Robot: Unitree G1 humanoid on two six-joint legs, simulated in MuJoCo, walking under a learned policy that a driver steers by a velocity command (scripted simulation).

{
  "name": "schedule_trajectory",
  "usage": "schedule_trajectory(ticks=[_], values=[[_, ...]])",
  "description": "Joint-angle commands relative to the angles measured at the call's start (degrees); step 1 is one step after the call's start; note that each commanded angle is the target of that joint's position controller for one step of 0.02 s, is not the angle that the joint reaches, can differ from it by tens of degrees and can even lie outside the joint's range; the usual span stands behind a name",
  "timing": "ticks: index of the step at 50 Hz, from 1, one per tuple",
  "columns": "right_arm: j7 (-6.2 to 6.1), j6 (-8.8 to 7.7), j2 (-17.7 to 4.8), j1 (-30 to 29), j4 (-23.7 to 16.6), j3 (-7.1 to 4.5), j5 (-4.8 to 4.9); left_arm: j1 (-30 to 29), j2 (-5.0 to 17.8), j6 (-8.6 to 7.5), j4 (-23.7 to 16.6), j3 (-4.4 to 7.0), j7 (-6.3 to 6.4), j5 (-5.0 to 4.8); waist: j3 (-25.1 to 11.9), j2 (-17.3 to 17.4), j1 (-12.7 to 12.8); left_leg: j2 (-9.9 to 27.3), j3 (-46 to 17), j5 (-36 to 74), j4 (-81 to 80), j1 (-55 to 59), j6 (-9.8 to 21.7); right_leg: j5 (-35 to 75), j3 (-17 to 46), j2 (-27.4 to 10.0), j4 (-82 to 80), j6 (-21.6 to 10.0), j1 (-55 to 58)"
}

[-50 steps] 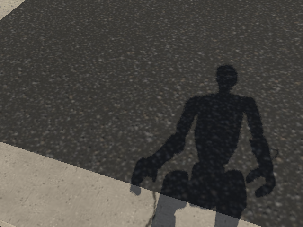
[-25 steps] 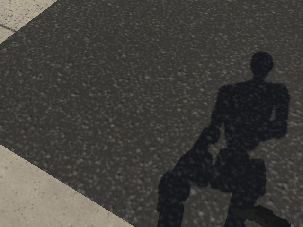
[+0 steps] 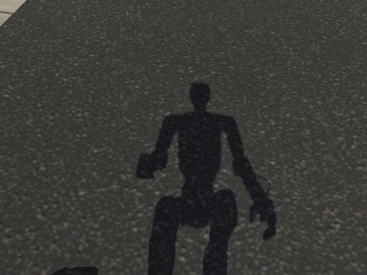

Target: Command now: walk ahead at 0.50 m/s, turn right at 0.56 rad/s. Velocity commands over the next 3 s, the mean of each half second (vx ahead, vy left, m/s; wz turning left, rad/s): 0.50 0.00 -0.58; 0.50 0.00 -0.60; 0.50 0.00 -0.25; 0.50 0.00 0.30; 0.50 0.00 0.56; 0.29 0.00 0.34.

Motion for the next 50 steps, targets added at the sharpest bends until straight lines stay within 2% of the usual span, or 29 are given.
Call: schedule_trajectory(ticks=[1,2,3,4,5,6,7,9,13,15,17,19,20,21,22,23,24,26,28,33,38,42,44,45,46,47,48,49,50], values=[[1.12,-1.25,-4.96,-6.76,-7.18,-1.3,-1.04,18.1,14.49,-0.45,1.52,5.85,2.42,1.03,-6.41,-2.32,10.33,4.58,-8.1,23.38,40.97,-24.5,1.29,4.39,18.07,-7.73,-5.53,-7.0,30.92],[2.17,-4.02,-1.35,-5.61,-11.62,0.11,-0.18,16.2,15.67,-1.68,0.11,5.57,2.38,2.32,-11.12,-10.91,5.44,-7.08,-19.15,-5.27,58.23,-48.52,-1.16,-8.79,51.58,-18.51,-13.51,-19.55,45.01],[3.52,-6.65,-4.92,-11.13,-12.73,-0.41,1.1,16.1,10.84,-2.6,-0.23,4.35,2.41,1.93,-9.96,-3.35,8.35,-2.8,-27.97,-0.56,60.18,-54.31,0.41,-10.65,51.51,-19.27,-19.4,-17.89,42.12],[4.16,-7.71,-6.68,-11.97,-13.94,-0.55,2.05,13.9,7.99,-3.26,-0.77,3.41,2.4,1.74,-5.37,1.09,6.11,-0.32,-28.1,5.78,55.36,-53.76,1.16,-7.33,43.64,-17.69,-20.18,-15.05,35.59],[3.99,-7.79,-6.33,-11.09,-13.37,-0.5,1.21,10.85,7.17,-3.72,-1.32,2.9,2.21,1.34,-2.31,5.66,3.14,1.53,-27.08,8.43,50.47,-51.47,0.45,-1.06,37.89,-14.87,-20.76,-12.64,29.12],[3.67,-7.18,-7.27,-10.05,-13.38,-0.91,0.11,8.89,6.52,-3.92,-1.91,2.5,2.58,1.16,-1.17,6.6,1.48,2.84,-26.8,10.26,46.68,-49.07,-1.01,4.23,33.71,-12.97,-20.92,-11.52,24.52],[3.56,-6.45,-8.06,-9.57,-13.7,-1.38,-0.37,8.25,6.32,-4.1,-2.54,2.21,2.93,1.62,-0.82,6.11,0.52,3.79,-26.65,10.86,44.78,-46.06,-2.23,8.2,31.35,-12.08,-21.33,-11.2,20.32],[3.02,-5.42,-6.65,-11.39,-14.81,-0.93,-1.27,9.1,7.92,-4.26,-2.32,2.53,3.85,1.53,0.25,5.11,0.34,4.93,-24.77,10.38,37.72,-44.66,-4.33,13.36,28.06,-10.7,-21.36,-10.34,14.61],[3.08,-4.98,-1.72,-22.09,-17.03,1.33,-1.3,13.35,11.48,-3.17,-1.67,3.69,5.09,1.36,1.22,-0.46,5.08,1.09,-20.57,23.39,13.37,-34.98,-5.91,9.41,20.49,-4.28,-18.55,-5.57,4.95],[3.76,-5.06,-3.1,-24.02,-17.47,0.96,-0.31,16.78,12.14,-2.57,-0.88,3.9,4.92,1.12,-0.64,-2.99,7.1,-1.29,-20.54,28.33,6.86,-31.74,-6.26,6.55,22.89,-5.32,-16.64,-4.49,6.99],[4.16,-5.44,-5.71,-23.52,-17.53,-0.15,0.3,17.44,11.26,-2.31,-0.91,3.77,4.93,0.54,-1.87,-4.67,6.56,-1.52,-22.84,27.92,2.42,-30.53,-5.16,2.88,27.19,-7.26,-12.87,-3.06,11.82],[4.33,-5.97,-7.5,-20.69,-16.95,-1.4,0.35,16.16,10.64,-2.24,-1.47,3.76,4.94,0.67,-2.65,-5.89,4.04,-1.72,-23.07,25.33,-0.47,-26.5,-2.87,2.02,29.98,-8.4,-8.18,-1.16,14.1],[4.18,-6.26,-8.63,-16.31,-16.0,-2.29,-0.08,15.38,9.48,-2.39,-2.02,3.44,4.82,1.01,-4.43,-6.32,1.48,-1.67,-22.53,24.25,-1.64,-20.24,-1.08,5.52,29.13,-6.61,-3.39,0.57,13.35],[3.85,-6.67,-10.77,-8.8,-15.3,-3.13,-1.19,14.23,6.36,-2.71,-3.23,2.38,4.66,1.66,-9.94,-4.45,-2.44,4.34,-27.22,22.94,0.2,-8.71,2.08,3.5,25.82,-3.73,9.01,3.09,8.67],[3.22,-6.3,-15.56,-0.46,-14.34,-4.17,-2.87,19.39,1.54,-3.03,-5.01,0.96,4.91,1.55,-19.67,9.94,-2.12,18.99,-49.42,17.68,-1.93,11.65,10.14,-13.39,18.45,2.6,29.95,7.38,-7.75],[3.66,-5.72,-15.25,1.91,-12.51,-4.26,-1.94,22.62,4.5,-3.37,-5.58,0.83,4.91,-0.13,-22.44,23.52,-1.2,25.31,-71.61,0.36,-9.62,16.38,15.65,-23.83,17.53,1.53,43.21,8.69,-21.08],[3.2,-5.02,-10.09,-1.44,-14.05,-3.01,-1.47,19.43,8.78,-2.95,-4.89,1.92,5.1,-0.49,-14.79,15.69,-2.55,22.86,-65.87,-8.73,-11.45,11.04,13.45,-18.58,17.87,-1.83,49.69,9.5,-25.62],[2.59,-3.73,-6.48,-6.05,-13.82,-1.68,-1.58,10.85,9.65,-2.39,-6.91,2.23,4.83,1.47,-4.94,6.93,-1.64,17.7,-48.1,2.54,-11.55,-4.71,9.88,-10.63,14.47,-5.49,47.88,9.16,-23.13],[2.54,-3.83,-5.15,-9.0,-12.73,-1.18,-2.06,10.77,8.4,-1.67,-7.09,2.43,4.26,1.26,-0.55,8.61,1.41,13.98,-38.48,9.86,-14.41,-14.54,8.74,-8.43,14.79,-7.88,43.42,8.79,-17.77],[2.41,-4.49,-8.23,-8.24,-9.01,-2.43,-1.71,7.72,6.01,-0.47,-7.4,1.37,4.15,1.67,0.56,6.66,1.95,14.89,-27.06,22.14,-18.15,-15.3,10.55,-2.66,13.78,-9.65,31.83,9.99,-18.05],[2.32,-3.46,-11.04,-7.15,-7.23,-3.1,-0.94,-0.3,5.38,-0.89,-8.32,0.82,2.75,1.25,2.01,5.72,-0.91,14.01,-18.03,23.91,-18.24,-11.9,8.24,7.61,10.04,-8.87,14.87,9.15,-14.42],[2.69,-2.39,-13.44,-4.9,-5.73,-3.77,0.31,-4.58,5.99,-0.88,-10.08,1.07,1.6,0.91,4.03,6.45,-2.21,15.54,-14.91,26.38,-16.55,-6.21,6.52,3.41,6.57,-7.36,6.62,6.69,-11.85],[2.7,-1.75,-15.01,-5.2,-5.39,-4.19,0.97,-2.35,7.75,-0.71,-10.23,2.16,1.44,1.45,2.11,7.63,0.12,15.49,-12.13,44.43,-9.42,-3.6,5.28,-2.1,3.46,-4.03,3.89,4.32,-5.97],[2.63,-1.38,-15.41,-5.74,-5.3,-4.28,1.38,3.19,9.35,-0.61,-8.9,3.3,1.53,1.7,-1.2,7.31,3.73,14.06,-9.56,54.63,-0.65,-3.93,4.12,-1.15,1.31,-1.16,0.46,2.67,2.11],[2.45,-1.26,-13.63,-4.86,-5.29,-3.63,1.12,13.31,12.56,-0.36,-5.79,5.26,2.14,1.52,-6.42,5.64,8.37,11.45,-7.33,56.85,12.48,-9.59,2.38,1.61,0.72,2.12,-2.13,0.53,17.08],[2.5,-1.59,-8.99,-4.06,-7.04,-1.9,-1.45,21.59,17.97,0.02,-4.5,6.89,3.33,0.96,-10.98,-4.61,10.51,8.38,-7.18,28.76,32.56,-27.14,-0.6,4.18,18.55,-9.33,-2.62,-3.88,34.02],[3.01,-3.53,-4.34,-2.21,-10.96,-0.06,-2.03,19.16,22.75,-1.07,-6.24,6.65,2.98,0.94,-17.75,-15.42,5.07,-2.56,-17.62,-7.4,48.56,-47.96,-2.99,-9.79,52.62,-20.81,-12.83,-14.58,45.87],[3.6,-5.14,-10.0,-9.66,-11.62,-1.26,0.57,20.47,17.16,-2.04,-6.38,5.22,2.47,1.23,-17.45,-7.11,9.77,-0.48,-25.06,-3.43,53.12,-54.81,-2.17,-12.78,53.18,-21.22,-17.51,-13.07,45.45],[3.89,-5.89,-10.51,-12.09,-12.57,-1.3,1.55,18.7,14.73,-2.67,-5.52,4.37,2.51,1.53,-10.65,-6.25,8.76,1.67,-24.22,2.04,50.93,-57.48,-0.99,-8.35,45.05,-19.81,-16.93,-10.95,39.82]])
